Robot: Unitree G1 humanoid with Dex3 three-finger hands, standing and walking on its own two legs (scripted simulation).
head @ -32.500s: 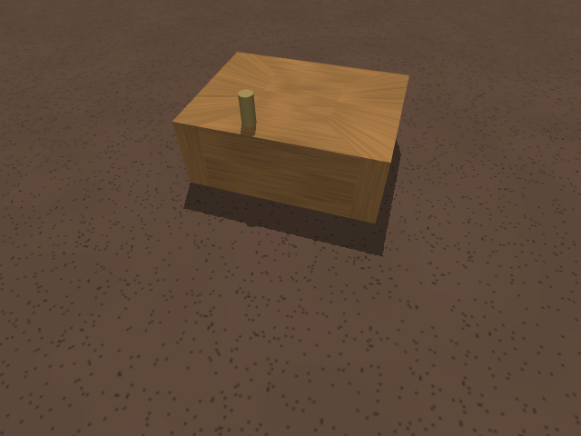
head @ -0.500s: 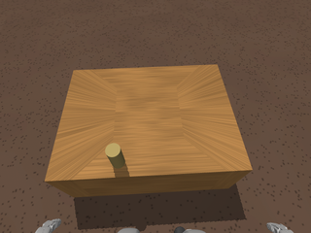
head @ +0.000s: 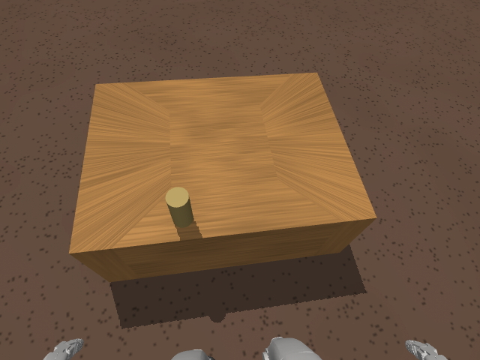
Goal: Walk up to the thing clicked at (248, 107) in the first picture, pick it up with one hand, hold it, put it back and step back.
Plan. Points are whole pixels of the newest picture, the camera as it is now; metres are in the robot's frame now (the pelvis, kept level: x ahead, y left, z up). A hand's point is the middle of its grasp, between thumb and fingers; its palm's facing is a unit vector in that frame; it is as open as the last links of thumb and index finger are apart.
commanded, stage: step back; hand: left
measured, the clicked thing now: (180, 208) +0.52 +0.16 -0.34
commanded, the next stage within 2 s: none
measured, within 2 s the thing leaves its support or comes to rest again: neither
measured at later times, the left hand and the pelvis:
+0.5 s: hand out of the picture +0.02 +0.26 -0.16, palm faces +0.02 -0.93 -0.35, open 7.3 cm; pelvis -0.12 +0.00 -0.01, yaw +1 degrees
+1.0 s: hand out of the picture -0.18 +0.21 -0.15, palm faces -0.04 -0.92 -0.40, open 7.3 cm; pelvis -0.26 -0.06 -0.01, yaw -3 degrees
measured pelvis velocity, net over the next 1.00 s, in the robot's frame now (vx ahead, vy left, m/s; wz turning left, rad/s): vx -0.26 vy -0.06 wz -0.05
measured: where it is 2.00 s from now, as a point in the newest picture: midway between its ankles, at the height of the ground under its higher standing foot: outside the picture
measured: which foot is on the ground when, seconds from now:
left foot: down 0.00-0.14, up 0.16-0.42, down 0.44-0.94, up 0.96-1.00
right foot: up 0.00-0.06, down 0.08-0.48, up 0.50-0.88, down 0.90-1.00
